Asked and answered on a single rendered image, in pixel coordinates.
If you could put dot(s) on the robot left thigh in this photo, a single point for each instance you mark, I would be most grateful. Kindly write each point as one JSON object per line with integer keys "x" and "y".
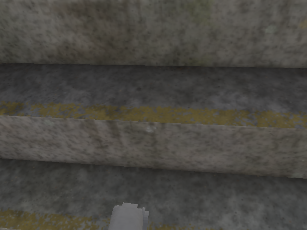
{"x": 129, "y": 217}

